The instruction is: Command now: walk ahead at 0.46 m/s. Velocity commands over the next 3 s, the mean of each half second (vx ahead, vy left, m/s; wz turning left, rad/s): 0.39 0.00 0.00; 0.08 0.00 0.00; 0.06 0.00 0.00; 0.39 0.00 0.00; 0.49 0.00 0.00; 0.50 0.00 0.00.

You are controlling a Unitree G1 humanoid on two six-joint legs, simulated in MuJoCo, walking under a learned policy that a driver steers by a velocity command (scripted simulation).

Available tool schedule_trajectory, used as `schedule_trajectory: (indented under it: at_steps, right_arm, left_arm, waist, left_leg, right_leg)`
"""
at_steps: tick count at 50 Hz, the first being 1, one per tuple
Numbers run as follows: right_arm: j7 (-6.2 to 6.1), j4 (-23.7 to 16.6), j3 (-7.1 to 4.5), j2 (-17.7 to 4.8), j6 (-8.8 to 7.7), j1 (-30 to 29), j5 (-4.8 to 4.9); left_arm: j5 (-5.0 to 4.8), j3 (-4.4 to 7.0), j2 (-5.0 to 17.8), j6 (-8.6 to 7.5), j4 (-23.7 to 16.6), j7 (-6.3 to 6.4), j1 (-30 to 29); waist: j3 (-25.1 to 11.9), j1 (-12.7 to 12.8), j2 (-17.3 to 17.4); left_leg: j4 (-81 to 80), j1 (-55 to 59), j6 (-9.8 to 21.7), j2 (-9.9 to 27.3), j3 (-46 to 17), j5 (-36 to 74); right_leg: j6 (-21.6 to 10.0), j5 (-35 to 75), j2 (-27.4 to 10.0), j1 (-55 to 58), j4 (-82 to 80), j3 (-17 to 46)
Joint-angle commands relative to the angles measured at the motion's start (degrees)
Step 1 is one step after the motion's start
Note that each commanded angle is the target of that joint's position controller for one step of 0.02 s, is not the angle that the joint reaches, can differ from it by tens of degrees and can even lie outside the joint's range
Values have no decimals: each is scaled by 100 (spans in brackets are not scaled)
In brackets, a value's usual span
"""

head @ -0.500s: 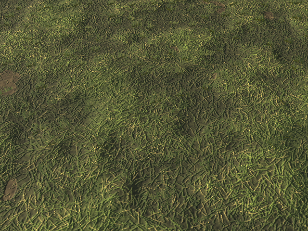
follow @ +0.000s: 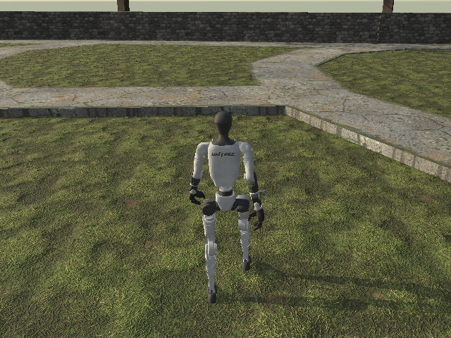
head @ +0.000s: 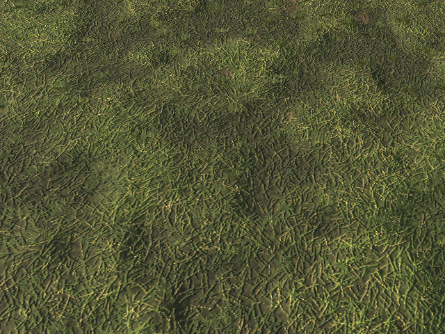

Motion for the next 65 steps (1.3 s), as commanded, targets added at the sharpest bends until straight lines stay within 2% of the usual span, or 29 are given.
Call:
schedule_trajectory:
  at_steps: [1, 3, 5, 6, 7, 8, 9, 10, 11, 12, 14, 16, 18, 20, 23, 28, 30, 31, 32, 33, 35, 38, 41, 43, 44, 45, 47, 51, 65]
  right_arm:
    - [-60, -130, -210, -1026, -27, 271, 66]
    - [-65, -132, -257, -1069, 7, 209, 89]
    - [-73, -202, -325, -1229, 57, 23, 73]
    - [-75, -242, -335, -1245, 106, -100, 58]
    - [-63, -322, -308, -1206, 124, -208, 33]
    - [-24, -461, -208, -850, 96, 5, -38]
    - [53, -433, -6, -114, -66, 537, 60]
    - [79, -544, -161, -681, -210, -105, 233]
    - [70, -735, -231, -940, -285, -639, 327]
    - [7, -786, -258, -974, -308, -890, 281]
    - [-62, -766, -341, -853, -165, -739, 161]
    - [-105, -765, -341, -648, -24, -582, 139]
    - [-128, -936, -359, -688, 37, -911, 71]
    - [-109, -1089, -334, -668, 62, -1312, 2]
    - [-41, -1225, -251, -577, 82, -1963, 16]
    - [29, -1334, -281, -862, 98, -2341, -4]
    - [18, -1147, -388, -1158, 50, -1859, -81]
    - [-12, -1104, -465, -1550, 44, -1576, -138]
    - [-22, -999, -397, -1376, 110, -1377, -154]
    - [7, -938, -283, -892, 178, -1237, -93]
    - [30, -991, -220, -910, 202, -1681, -95]
    - [-45, -1186, -248, -1069, 259, -2550, -117]
    - [-76, -1112, -229, -956, 357, -2650, -45]
    - [-67, -936, -197, -817, 371, -2301, 27]
    - [-60, -902, -207, -840, 377, -2201, -20]
    - [-88, -931, -200, -707, 393, -2128, -30]
    - [-128, -853, -223, -776, 382, -2099, -41]
    - [-103, -698, -241, -787, 365, -1973, -19]
    - [-133, -401, -256, -842, 510, -1935, 25]
  left_arm:
    - [-32, -53, 141, -80, -608, -96, -1060]
    - [-35, -28, 260, -115, -704, -155, -1095]
    - [-19, 109, 548, -140, -630, -162, -549]
    - [-25, 236, 756, -132, -406, -134, 277]
    - [-33, 374, 1007, -95, -107, -83, 1296]
    - [78, 486, 1435, -49, 79, -10, 2239]
    - [144, 420, 1469, -47, 150, -50, 2385]
    - [80, 297, 1015, -82, 133, -63, 1993]
    - [45, 216, 752, -125, 21, -59, 1420]
    - [90, 159, 595, -180, -76, -82, 951]
    - [228, 57, 290, -243, -49, -132, 639]
    - [236, 33, 327, -255, 82, -101, 796]
    - [275, 47, 536, -249, 170, 0, 928]
    - [275, 43, 615, -187, 193, 105, 1007]
    - [231, 47, 734, -102, 262, 174, 1275]
    - [119, 52, 748, 54, 433, 209, 1434]
    - [107, 35, 668, 94, 467, 230, 1560]
    - [240, 0, 550, 52, 446, 232, 1873]
    - [261, -145, 3, 37, 658, 216, 2632]
    - [185, -125, 170, 121, 637, 229, 2292]
    - [47, -29, 483, 338, 450, 293, 1617]
    - [125, 8, 393, 561, 523, 398, 1582]
    - [186, -32, 146, 548, 781, 375, 1886]
    - [315, -17, 343, 567, 731, 335, 1745]
    - [293, -3, 564, 568, 626, 352, 1620]
    - [218, 16, 677, 528, 676, 344, 1453]
    - [220, -38, 444, 384, 641, 337, 1204]
    - [176, -34, 442, 240, 718, 327, 1465]
    - [163, -79, 316, 330, 764, 326, 1727]
  waist:
    - [920, 56, 704]
    - [858, 195, 726]
    - [338, 587, 943]
    - [-156, 1023, 1021]
    - [-738, 1477, 992]
    - [-1590, 1529, 23]
    - [-2422, 1109, -1309]
    - [-1719, 1194, -879]
    - [-845, 1048, -582]
    - [-498, 819, 17]
    - [-204, 401, -43]
    - [-65, 237, -125]
    - [61, 187, -139]
    - [6, 231, -133]
    - [-148, 493, -172]
    - [-191, 551, -230]
    - [-393, 334, 57]
    - [-854, 479, 478]
    - [-1496, 700, 1327]
    - [-1617, 424, 1415]
    - [-1099, 459, 1003]
    - [-549, 765, 921]
    - [-570, 941, 895]
    - [-316, 809, 603]
    - [-75, 641, 338]
    - [160, 431, -328]
    - [254, 390, -409]
    - [2, 494, -47]
    - [-45, 528, 142]
  left_leg:
    - [-544, -531, 789, 1423, -610, 2132]
    - [-280, -121, 712, 1564, -512, 2760]
    - [488, 174, 584, 1621, -392, 4780]
    - [1409, 75, 471, 1487, -228, 5667]
    - [2659, -685, 292, 1257, -124, 5422]
    - [4709, -2465, 80, 691, 30, 3102]
    - [6399, -3863, -100, -287, -721, -1382]
    - [7009, -4473, 41, 26, -1190, -1313]
    - [6989, -4731, 141, 324, -946, -804]
    - [6671, -4412, 183, 629, -852, -246]
    - [6222, -3688, 195, 921, -833, 141]
    - [5819, -3397, 95, 933, -736, -11]
    - [5212, -3571, -80, 890, -618, 318]
    - [4261, -3580, -194, 853, -512, 972]
    - [2961, -3126, -201, 593, -319, 1922]
    - [2005, -2888, -36, 389, -391, 1688]
    - [1190, -1951, 176, 386, -437, 3118]
    - [1633, -908, 439, 988, -941, 5349]
    - [1876, 271, 1304, 1834, -1786, 6083]
    - [1522, 80, 1618, 2109, -2312, 5387]
    - [1004, -719, 1358, 1910, -2359, 2943]
    - [461, -2165, 951, 1533, -1855, 1186]
    - [497, -2740, 681, 1063, -1159, 348]
    - [570, -2879, 254, 786, -939, -826]
    - [741, -2832, 68, 587, -781, -1010]
    - [908, -2233, -81, 278, -412, -448]
    - [1341, -1558, -56, 259, -358, 475]
    - [1517, -1514, 87, 334, -398, 1596]
    - [1703, -1342, 15, 355, -393, 2169]
  right_leg:
    - [-90, 298, 182, -25, -628, -189]
    - [-264, 128, 228, 122, -884, -162]
    - [-459, -171, 522, 1050, -891, -326]
    - [-599, -213, 723, 2080, -892, -448]
    - [-781, -155, 566, 3608, -826, -232]
    - [-1269, -884, -770, 5563, -874, 1617]
    - [-1993, -2037, -1849, 6469, -2038, 4448]
    - [-1670, -2345, -1552, 5934, -2448, 4298]
    - [-1429, -1860, -1394, 4976, -2531, 3288]
    - [-1290, -1180, -1214, 4004, -2675, 2604]
    - [-1169, -58, -873, 2824, -2906, 1683]
    - [-1239, 1416, -782, 2340, -2963, 1117]
    - [-1271, 2519, -719, 2185, -2956, 692]
    - [-1165, 2928, -556, 2240, -2878, 343]
    - [-967, 2815, -366, 2437, -2771, 51]
    - [-852, 2302, -636, 3211, -2124, 375]
    - [-477, 1822, -264, 3213, -1376, 322]
    - [-224, 773, 114, 2725, -696, 123]
    - [106, -1434, 463, 1823, 207, -2]
    - [282, -3269, 557, 1645, 831, 143]
    - [345, -3782, 328, 1249, 1386, 424]
    - [409, -2875, 135, 1858, 664, 375]
    - [296, -1266, 367, 2948, -724, -18]
    - [92, -909, 191, 3069, -1358, 147]
    - [-53, -1426, -99, 2724, -1634, 405]
    - [-173, -2565, -62, 1805, -1837, 488]
    - [-25, -2561, -28, 1369, -2138, 504]
    - [66, -1233, 79, 2018, -1805, 351]
    - [31, -213, 168, 2411, -1629, 217]
Next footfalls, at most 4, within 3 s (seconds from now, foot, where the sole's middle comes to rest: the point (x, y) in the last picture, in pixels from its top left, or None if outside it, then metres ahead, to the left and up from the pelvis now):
0.14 right None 0.28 -0.13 -0.78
0.60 left None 0.49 0.08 -0.78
0.86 right None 0.40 -0.16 -0.78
2.12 right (243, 216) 0.90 -0.15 -0.78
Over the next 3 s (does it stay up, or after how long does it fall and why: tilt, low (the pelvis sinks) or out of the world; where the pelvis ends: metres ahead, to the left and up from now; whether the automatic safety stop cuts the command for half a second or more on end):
stays up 1.21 0.01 0.01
